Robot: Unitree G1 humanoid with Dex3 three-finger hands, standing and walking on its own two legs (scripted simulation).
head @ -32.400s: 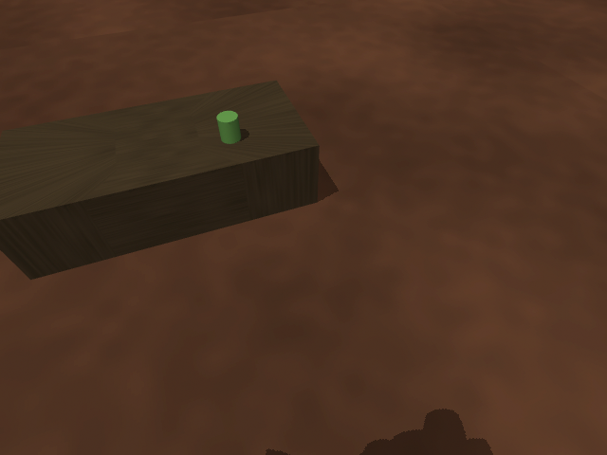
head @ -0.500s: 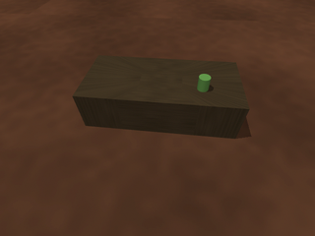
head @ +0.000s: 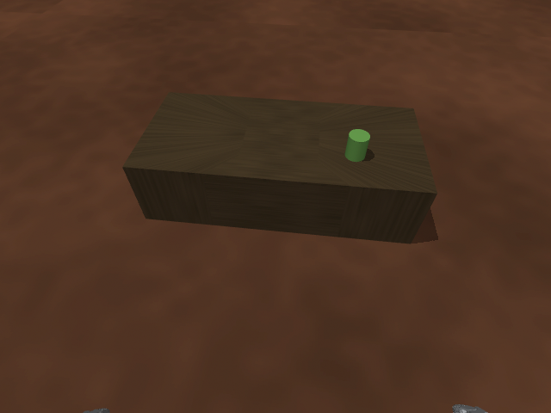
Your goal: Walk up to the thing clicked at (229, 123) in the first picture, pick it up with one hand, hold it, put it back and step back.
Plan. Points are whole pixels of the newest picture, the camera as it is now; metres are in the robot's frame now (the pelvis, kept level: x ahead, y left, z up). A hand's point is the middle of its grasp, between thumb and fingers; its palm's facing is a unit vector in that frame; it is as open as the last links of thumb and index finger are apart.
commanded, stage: step back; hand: right
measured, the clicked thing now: (357, 145) +1.14 -0.31 -0.39
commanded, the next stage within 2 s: stand in 0.08 s
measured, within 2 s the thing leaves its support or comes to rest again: neither
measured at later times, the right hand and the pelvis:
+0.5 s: hand out of the picture +0.07 -0.26 -0.15, palm faces +0.00 +0.94 -0.33, open 7.4 cm; pelvis -0.01 -0.01 +0.01, yaw -1 degrees
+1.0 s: hand out of the picture +0.05 -0.27 -0.15, palm faces -0.02 +0.95 -0.33, open 7.4 cm; pelvis -0.01 -0.02 +0.01, yaw -1 degrees
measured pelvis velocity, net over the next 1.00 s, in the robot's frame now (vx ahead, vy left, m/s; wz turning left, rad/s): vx -0.01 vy -0.02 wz -0.01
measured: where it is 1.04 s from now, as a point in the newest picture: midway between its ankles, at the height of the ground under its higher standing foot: outside the picture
